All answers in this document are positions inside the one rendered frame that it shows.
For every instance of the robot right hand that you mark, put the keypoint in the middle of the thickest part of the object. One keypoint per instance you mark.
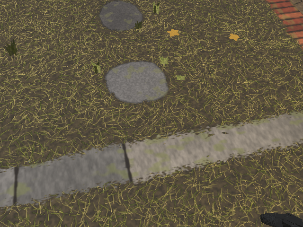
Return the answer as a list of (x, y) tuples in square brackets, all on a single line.
[(281, 220)]

